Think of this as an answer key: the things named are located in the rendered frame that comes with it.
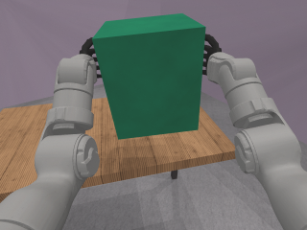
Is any right robot upper arm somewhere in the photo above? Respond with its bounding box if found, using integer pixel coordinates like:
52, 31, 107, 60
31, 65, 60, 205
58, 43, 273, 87
234, 123, 307, 230

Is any robot right forearm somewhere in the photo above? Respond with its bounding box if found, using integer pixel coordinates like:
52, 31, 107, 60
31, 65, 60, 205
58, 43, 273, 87
206, 52, 302, 162

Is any carton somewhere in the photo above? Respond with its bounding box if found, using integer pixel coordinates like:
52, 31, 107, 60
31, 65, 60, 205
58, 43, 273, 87
92, 13, 206, 140

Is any robot left forearm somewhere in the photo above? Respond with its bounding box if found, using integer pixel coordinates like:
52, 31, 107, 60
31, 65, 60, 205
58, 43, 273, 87
35, 54, 97, 171

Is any left robot upper arm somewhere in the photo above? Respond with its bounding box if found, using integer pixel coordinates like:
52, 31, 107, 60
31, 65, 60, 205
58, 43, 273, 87
0, 133, 100, 230

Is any table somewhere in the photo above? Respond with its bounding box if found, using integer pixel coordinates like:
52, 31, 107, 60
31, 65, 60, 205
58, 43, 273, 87
0, 98, 236, 203

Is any robot left hand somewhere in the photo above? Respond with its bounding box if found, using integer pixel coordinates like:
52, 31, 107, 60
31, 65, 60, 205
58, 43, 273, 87
79, 37, 102, 79

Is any robot right hand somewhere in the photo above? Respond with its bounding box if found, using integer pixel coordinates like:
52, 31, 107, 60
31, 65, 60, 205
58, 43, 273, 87
202, 34, 222, 76

